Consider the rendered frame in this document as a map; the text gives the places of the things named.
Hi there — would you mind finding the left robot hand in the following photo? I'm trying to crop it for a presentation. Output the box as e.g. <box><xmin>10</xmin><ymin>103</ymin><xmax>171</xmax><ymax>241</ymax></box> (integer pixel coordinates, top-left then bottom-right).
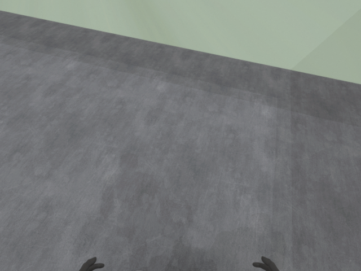
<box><xmin>79</xmin><ymin>257</ymin><xmax>104</xmax><ymax>271</ymax></box>

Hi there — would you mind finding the right robot hand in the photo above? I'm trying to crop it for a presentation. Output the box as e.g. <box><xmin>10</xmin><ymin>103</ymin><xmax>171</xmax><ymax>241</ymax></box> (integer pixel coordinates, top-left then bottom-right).
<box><xmin>253</xmin><ymin>256</ymin><xmax>279</xmax><ymax>271</ymax></box>

